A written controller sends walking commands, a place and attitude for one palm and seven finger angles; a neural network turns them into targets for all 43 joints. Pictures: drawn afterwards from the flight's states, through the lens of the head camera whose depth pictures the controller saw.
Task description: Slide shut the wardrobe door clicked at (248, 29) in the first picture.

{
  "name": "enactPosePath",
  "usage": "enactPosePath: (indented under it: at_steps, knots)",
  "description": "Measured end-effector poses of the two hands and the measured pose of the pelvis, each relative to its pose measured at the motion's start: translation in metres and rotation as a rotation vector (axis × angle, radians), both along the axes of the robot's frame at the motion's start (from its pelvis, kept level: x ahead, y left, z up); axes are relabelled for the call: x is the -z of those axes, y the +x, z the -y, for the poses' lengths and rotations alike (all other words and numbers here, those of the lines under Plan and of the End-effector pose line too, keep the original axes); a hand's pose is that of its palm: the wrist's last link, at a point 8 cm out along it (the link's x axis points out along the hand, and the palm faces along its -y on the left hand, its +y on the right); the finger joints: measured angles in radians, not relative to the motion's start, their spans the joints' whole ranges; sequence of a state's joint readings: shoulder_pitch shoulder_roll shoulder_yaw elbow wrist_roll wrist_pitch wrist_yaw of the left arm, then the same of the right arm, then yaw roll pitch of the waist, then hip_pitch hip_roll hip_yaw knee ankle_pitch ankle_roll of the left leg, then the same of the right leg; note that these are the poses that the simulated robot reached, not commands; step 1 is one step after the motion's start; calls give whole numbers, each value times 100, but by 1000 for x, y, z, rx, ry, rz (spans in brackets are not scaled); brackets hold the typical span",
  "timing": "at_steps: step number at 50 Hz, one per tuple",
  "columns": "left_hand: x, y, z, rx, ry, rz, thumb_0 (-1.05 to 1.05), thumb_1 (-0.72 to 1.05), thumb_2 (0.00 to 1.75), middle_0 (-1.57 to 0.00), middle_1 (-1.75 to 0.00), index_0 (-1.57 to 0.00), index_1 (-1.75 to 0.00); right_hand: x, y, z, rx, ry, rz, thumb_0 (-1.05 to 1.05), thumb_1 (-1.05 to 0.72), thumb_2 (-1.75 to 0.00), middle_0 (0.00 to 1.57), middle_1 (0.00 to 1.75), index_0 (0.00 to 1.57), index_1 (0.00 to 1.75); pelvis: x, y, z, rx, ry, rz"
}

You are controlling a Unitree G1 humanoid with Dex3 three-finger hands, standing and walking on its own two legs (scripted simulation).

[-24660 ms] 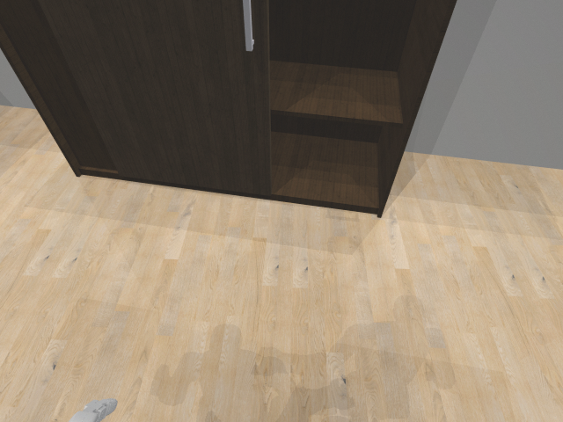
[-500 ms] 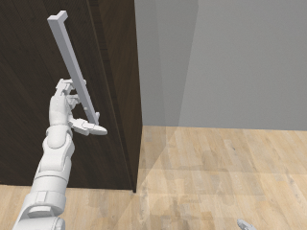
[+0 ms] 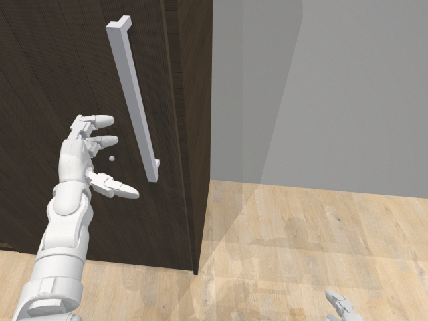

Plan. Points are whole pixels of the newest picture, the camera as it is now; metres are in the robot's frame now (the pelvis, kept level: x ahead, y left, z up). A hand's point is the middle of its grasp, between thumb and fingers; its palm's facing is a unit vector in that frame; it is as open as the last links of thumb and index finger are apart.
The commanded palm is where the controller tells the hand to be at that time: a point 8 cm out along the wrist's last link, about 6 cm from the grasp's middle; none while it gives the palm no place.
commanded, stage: slip the hand off the handle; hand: left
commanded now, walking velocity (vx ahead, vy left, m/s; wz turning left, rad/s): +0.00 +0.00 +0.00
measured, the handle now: (142, 115) +0.42 +0.17 +0.17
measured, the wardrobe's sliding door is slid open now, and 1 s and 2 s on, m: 0.00 0.00 0.00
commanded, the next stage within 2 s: draw the hand back to the body in 0.96 s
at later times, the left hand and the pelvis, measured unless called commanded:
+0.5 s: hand (105, 179) +0.32 +0.23 +0.11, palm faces +0.25 -0.96 -0.12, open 14.7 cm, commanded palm +0.28 +0.27 +0.12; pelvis +0.00 -0.01 +0.00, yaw -1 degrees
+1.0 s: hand (75, 213) +0.25 +0.24 +0.11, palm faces +0.31 -0.94 -0.15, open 14.7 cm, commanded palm +0.22 +0.28 +0.12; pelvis +0.00 -0.03 +0.00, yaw +1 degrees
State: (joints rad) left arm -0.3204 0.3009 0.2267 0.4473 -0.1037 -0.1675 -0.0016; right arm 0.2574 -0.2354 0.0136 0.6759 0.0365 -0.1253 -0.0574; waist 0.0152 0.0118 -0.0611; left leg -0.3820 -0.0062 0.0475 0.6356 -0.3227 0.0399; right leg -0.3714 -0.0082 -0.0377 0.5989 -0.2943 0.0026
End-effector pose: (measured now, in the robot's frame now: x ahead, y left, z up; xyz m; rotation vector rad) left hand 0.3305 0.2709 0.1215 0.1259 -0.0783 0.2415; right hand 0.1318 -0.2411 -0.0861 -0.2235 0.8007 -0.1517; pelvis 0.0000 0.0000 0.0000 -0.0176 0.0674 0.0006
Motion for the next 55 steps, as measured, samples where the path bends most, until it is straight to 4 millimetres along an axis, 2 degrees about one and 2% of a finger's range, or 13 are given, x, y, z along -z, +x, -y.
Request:
enactPosePath:
  at_steps: [11,19,25,34,40,44,49,55]
  knots:
    - [1,7,-12,-8,9,-10,-1,-56,20,-25,-115,-26,-115,8,-19,2,16,-4,-50,1,-90,-90,20,30,20,30,2,-4,1,2,0,-15]
    - [0,-15,-3,25,7,14,-1,-55,20,-25,-115,-25,-115,13,-29,10,34,16,-60,1,-90,-90,20,30,20,30,1,0,4,11,2,-14]
    - [11,-40,-1,-12,3,-21,-1,-55,20,-25,-115,-26,-115,8,-16,15,20,16,-12,1,-90,-90,20,30,20,30,1,-2,11,10,7,1]
    - [-4,-77,-5,-39,37,43,-1,-56,20,-25,-115,-26,-115,-5,20,17,-36,17,112,1,-90,-90,20,30,20,30,1,-3,21,-5,7,19]
    - [4,-94,-4,-30,13,-24,-1,-56,20,-25,-115,-26,-116,-12,38,14,-60,27,171,1,-90,-90,20,30,20,30,1,-2,26,-16,9,28]
    - [8,-105,-9,-51,11,-36,-1,-56,20,-25,-115,-26,-116,-15,44,13,-76,25,185,1,-90,-90,20,30,20,30,1,-1,29,-16,10,27]
    - [3,-116,-17,-71,32,-5,-1,-56,20,-25,-115,-26,-115,-14,45,13,-92,19,183,1,-90,-90,20,30,20,30,2,1,30,-22,7,28]
    - [-1,-113,-17,-36,27,2,-1,-56,20,-25,-115,-26,-116,-7,42,12,-93,15,166,1,-90,-90,20,30,20,30,3,3,27,-32,4,22]
